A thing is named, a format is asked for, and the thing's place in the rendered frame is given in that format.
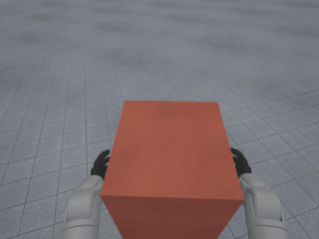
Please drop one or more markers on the left robot hand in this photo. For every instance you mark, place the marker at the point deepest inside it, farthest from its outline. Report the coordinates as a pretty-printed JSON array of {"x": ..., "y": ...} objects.
[{"x": 100, "y": 166}]

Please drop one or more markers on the carton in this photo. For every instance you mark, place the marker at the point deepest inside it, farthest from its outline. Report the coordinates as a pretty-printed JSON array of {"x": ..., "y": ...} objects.
[{"x": 171, "y": 173}]

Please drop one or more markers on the robot right forearm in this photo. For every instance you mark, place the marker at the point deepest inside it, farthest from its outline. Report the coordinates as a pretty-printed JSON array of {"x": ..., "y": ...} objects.
[{"x": 264, "y": 215}]

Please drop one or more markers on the robot left forearm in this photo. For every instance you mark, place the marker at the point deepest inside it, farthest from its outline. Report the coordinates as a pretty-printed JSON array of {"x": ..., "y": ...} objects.
[{"x": 83, "y": 210}]

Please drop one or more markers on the right robot hand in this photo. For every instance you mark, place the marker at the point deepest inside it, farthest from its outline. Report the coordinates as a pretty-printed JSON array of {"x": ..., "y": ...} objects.
[{"x": 241, "y": 164}]

